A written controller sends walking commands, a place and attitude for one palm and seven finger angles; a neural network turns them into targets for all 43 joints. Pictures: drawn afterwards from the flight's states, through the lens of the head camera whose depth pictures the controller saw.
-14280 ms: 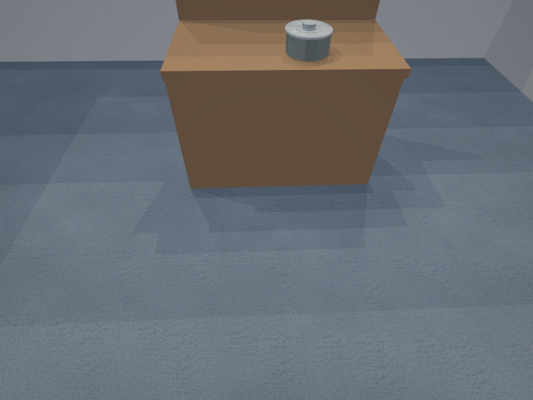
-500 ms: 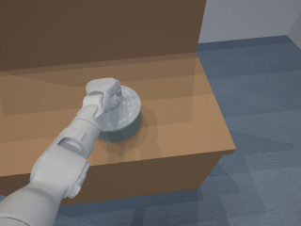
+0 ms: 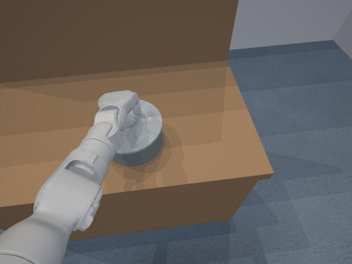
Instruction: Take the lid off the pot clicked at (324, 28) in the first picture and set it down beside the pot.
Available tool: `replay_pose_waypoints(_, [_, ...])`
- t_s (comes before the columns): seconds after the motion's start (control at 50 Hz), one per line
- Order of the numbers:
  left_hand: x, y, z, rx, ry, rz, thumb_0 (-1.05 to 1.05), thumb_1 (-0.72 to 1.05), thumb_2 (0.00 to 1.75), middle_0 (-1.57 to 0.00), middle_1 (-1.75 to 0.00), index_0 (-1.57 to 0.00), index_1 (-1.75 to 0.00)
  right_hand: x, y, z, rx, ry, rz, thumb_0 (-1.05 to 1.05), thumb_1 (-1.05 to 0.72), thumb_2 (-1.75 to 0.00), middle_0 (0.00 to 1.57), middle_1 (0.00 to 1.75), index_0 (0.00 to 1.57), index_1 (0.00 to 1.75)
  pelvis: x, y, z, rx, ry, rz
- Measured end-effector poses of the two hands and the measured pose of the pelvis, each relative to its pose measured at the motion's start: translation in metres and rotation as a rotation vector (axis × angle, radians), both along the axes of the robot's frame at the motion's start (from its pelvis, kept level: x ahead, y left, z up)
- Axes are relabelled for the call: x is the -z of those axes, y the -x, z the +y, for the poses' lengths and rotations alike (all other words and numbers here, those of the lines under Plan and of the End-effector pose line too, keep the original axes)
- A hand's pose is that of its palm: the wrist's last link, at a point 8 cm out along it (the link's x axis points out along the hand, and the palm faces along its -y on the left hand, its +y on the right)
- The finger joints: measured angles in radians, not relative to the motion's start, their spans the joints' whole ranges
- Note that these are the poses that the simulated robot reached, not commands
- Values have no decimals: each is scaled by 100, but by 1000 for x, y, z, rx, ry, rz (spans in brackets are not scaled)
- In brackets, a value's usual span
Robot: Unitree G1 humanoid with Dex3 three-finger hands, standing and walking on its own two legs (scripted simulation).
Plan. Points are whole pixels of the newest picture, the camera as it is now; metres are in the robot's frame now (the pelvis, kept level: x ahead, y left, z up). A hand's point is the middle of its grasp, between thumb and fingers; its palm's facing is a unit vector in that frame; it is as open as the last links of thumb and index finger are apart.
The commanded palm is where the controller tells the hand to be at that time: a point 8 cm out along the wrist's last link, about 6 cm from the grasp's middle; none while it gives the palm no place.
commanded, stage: close the fingers and squeeze the knob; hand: left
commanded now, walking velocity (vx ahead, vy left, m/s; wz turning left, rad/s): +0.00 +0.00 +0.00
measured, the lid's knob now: (127, 120) +0.49 +0.11 +0.01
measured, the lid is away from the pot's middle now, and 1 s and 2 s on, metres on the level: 0.00 0.00 0.01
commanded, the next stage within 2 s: lift the lid straight up in 0.74 s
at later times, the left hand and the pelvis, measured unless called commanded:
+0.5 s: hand (123, 122) +0.46 +0.11 +0.04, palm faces -0.36 -0.06 -0.93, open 8.4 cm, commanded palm +0.46 +0.11 +0.10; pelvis +0.00 +0.00 +0.00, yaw +0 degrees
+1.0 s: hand (121, 121) +0.46 +0.12 +0.04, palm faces -0.34 -0.08 -0.94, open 8.3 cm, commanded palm +0.45 +0.12 +0.11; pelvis +0.00 +0.00 +0.00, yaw +0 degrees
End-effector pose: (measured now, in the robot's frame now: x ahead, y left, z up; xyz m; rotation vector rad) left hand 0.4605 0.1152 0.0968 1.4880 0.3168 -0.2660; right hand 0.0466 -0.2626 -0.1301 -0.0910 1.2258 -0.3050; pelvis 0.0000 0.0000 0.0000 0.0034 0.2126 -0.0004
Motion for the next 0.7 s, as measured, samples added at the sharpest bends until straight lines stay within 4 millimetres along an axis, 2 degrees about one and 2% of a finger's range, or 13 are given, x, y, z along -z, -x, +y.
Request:
replay_pose_waypoints(0.22, [-1, 0, 1, 2, -1, -6, 0, 15, 80, -63, -98, -60, -95, -1, 2, 1, 8, -1, -4, 0, -91, -90, 20, 30, 20, 30, 0, 0, 1, 4, 1, -1])
replay_pose_waypoints(0.7, [-1, 0, 2, -7, 6, -5, 0, 15, 80, -64, -98, -61, -94, -1, 1, 4, 3, -1, -5, 0, -91, -90, 20, 30, 20, 30, 0, 1, 3, 5, 1, -1])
